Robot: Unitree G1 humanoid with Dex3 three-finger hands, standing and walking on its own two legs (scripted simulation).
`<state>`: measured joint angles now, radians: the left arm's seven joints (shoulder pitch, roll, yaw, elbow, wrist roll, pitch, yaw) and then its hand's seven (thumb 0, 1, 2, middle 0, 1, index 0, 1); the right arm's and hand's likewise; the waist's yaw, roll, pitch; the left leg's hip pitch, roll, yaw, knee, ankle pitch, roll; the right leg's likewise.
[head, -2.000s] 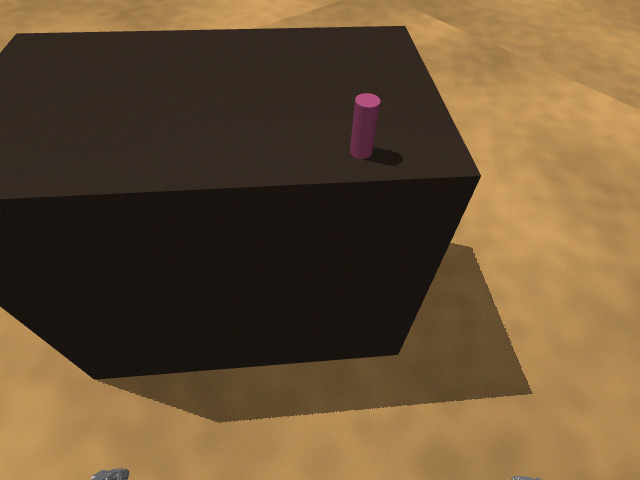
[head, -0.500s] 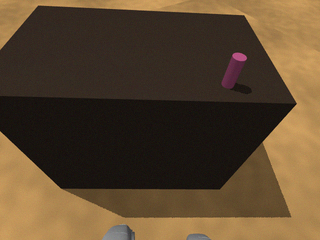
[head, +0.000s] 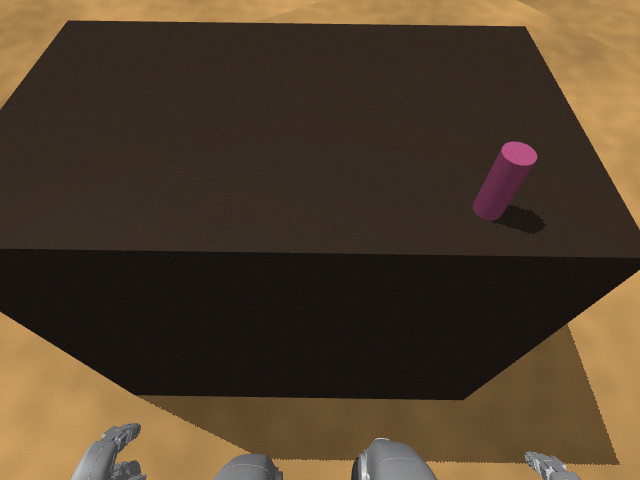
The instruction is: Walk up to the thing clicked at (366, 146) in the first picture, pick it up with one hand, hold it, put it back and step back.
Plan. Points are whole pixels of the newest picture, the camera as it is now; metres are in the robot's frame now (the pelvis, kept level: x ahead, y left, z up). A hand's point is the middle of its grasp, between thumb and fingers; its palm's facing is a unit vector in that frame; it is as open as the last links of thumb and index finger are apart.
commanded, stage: walk up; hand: right
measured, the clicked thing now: (501, 183) +0.43 -0.23 +0.10
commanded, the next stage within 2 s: stand in 1.16 s
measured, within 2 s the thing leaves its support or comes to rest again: neither
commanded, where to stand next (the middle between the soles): +0.05 -0.03 m, yaw -1 degrees
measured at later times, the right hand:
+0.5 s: hand out of the picture +0.11 -0.26 -0.13, palm faces -0.06 +0.93 -0.37, open 7.4 cm
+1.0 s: hand out of the picture +0.09 -0.26 -0.13, palm faces -0.06 +0.93 -0.36, open 7.4 cm
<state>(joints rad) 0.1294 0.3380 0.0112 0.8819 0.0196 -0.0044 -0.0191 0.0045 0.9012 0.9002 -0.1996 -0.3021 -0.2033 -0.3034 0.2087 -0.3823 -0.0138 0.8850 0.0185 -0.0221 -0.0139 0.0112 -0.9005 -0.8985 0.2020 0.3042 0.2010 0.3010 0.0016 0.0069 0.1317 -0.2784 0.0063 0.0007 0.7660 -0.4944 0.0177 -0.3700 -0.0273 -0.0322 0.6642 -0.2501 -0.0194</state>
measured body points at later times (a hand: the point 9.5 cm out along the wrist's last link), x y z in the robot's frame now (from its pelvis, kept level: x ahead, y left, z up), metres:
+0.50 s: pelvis +0.01 +0.00 +0.02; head +0.03 +0.00 +0.47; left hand +0.10 +0.31 -0.11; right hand +0.12 -0.31 -0.10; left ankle +0.00 +0.13 -0.72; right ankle +0.07 -0.12 -0.72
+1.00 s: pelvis +0.01 -0.01 +0.02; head +0.02 +0.00 +0.47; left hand +0.08 +0.30 -0.11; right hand +0.09 -0.31 -0.11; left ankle +0.00 +0.13 -0.72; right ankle +0.07 -0.12 -0.72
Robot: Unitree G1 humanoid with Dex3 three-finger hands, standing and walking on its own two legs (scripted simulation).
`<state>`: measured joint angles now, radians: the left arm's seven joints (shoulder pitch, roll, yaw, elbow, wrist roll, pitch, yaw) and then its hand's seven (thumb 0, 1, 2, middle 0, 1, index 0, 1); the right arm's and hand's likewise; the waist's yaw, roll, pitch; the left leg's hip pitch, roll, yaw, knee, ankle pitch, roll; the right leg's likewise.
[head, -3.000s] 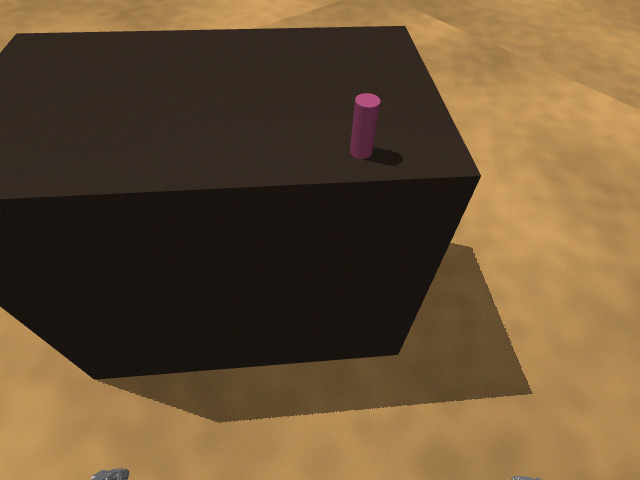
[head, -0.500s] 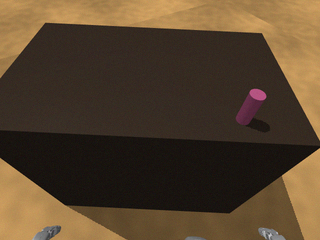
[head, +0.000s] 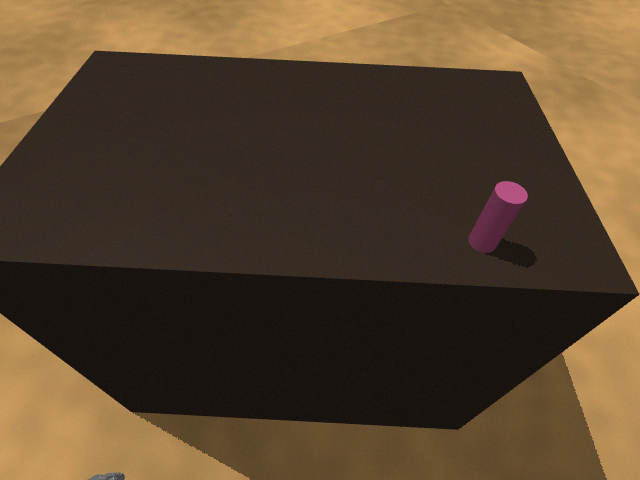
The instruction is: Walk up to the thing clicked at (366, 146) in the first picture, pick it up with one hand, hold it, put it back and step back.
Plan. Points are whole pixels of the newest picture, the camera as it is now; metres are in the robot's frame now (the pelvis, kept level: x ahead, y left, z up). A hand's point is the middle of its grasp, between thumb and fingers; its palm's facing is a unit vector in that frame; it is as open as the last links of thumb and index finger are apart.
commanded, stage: walk up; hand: right
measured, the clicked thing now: (495, 219) +0.42 -0.23 +0.07
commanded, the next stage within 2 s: stand in 0.16 s
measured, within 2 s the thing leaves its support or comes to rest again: neither
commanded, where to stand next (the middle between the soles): +0.04 -0.02 m, yaw -2 degrees
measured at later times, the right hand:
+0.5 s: hand out of the picture +0.08 -0.25 -0.16, palm faces -0.05 +0.95 -0.31, open 7.4 cm
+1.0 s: hand out of the picture +0.10 -0.25 -0.16, palm faces -0.05 +0.94 -0.33, open 7.4 cm
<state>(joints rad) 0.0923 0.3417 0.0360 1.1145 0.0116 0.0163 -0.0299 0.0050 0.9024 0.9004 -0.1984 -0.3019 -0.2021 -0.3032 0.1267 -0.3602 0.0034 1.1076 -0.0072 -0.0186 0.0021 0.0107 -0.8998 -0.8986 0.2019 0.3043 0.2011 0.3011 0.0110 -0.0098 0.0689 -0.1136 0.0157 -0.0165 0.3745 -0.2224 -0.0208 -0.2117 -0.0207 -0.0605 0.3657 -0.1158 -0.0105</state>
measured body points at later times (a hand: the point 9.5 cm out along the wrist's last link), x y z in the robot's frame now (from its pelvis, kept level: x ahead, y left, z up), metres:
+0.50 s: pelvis +0.02 +0.00 +0.00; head +0.02 -0.01 +0.45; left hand +0.09 +0.30 -0.13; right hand +0.09 -0.30 -0.14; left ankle -0.01 +0.14 -0.74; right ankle +0.05 -0.11 -0.74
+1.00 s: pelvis +0.03 +0.00 +0.00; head +0.03 -0.01 +0.45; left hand +0.10 +0.30 -0.13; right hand +0.10 -0.30 -0.13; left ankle -0.01 +0.14 -0.74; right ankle +0.05 -0.11 -0.74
